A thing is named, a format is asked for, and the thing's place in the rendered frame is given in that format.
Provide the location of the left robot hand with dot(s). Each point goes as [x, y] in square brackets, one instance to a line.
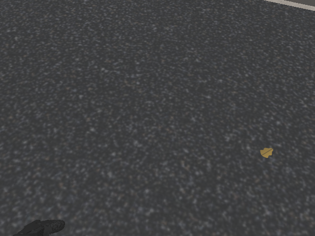
[42, 228]

